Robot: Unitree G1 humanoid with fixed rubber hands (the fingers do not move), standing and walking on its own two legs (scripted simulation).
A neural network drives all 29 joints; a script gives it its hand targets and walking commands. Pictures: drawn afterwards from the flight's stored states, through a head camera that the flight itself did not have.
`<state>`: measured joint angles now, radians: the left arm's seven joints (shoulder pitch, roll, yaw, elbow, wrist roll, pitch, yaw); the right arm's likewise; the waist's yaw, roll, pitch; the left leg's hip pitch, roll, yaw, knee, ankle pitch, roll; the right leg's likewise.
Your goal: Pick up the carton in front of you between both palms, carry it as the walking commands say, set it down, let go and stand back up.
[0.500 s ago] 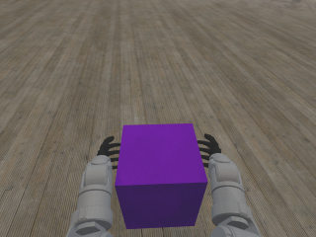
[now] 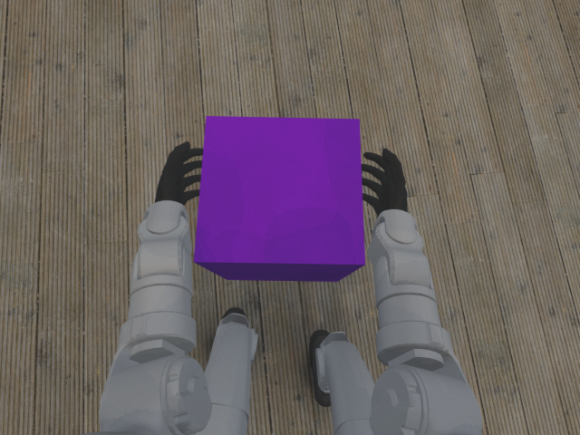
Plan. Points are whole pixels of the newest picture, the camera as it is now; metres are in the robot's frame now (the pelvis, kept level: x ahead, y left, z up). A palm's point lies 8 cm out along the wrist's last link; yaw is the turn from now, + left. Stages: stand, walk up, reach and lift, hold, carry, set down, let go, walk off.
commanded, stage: set down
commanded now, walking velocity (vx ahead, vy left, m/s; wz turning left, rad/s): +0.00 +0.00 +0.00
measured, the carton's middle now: (282, 212) +0.40 +0.05 -0.18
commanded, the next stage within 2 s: none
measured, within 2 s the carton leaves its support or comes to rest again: neither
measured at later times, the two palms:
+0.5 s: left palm (173, 199) +0.41 +0.24 -0.21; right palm (345, 188) +0.47 -0.05 -0.20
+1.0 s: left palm (176, 211) +0.42 +0.27 -0.35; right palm (315, 187) +0.51 -0.02 -0.34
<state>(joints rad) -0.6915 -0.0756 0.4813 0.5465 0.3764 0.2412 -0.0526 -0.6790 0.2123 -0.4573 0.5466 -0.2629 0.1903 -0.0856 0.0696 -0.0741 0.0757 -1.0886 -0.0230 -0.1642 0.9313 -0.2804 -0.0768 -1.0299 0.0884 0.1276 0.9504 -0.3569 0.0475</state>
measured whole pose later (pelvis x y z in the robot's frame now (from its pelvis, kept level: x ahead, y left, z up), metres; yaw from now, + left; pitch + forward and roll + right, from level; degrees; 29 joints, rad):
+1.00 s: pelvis -0.04 +0.00 -0.22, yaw -3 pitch +49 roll -1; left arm -1.16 0.06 0.65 0.67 0.29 0.34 0.00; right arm -1.35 -0.05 -0.34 0.92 -0.24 0.28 -0.14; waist 0.17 -0.10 -0.02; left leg -2.15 -0.09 -0.16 1.73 -0.45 -0.13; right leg -2.09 0.20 0.14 1.77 -0.54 0.12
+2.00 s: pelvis -0.04 -0.01 -0.29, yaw -2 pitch +45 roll +3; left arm -1.35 0.15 0.68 0.75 0.20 0.28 -0.09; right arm -1.69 -0.23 -0.10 1.13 -0.07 0.25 -0.12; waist 0.24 -0.10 0.32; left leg -2.26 0.01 -0.09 2.01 -0.53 -0.11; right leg -2.24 0.20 0.10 2.08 -0.62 0.08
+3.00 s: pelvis -0.05 +0.00 -0.30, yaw +2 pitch +39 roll +0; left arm -1.41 0.31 0.40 0.89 -0.16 0.16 0.06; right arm -1.66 -0.42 0.10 1.01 0.13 0.26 -0.10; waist 0.26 -0.04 0.36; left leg -2.21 0.00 -0.04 2.03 -0.49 -0.05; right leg -2.12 0.07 0.07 2.13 -0.68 0.07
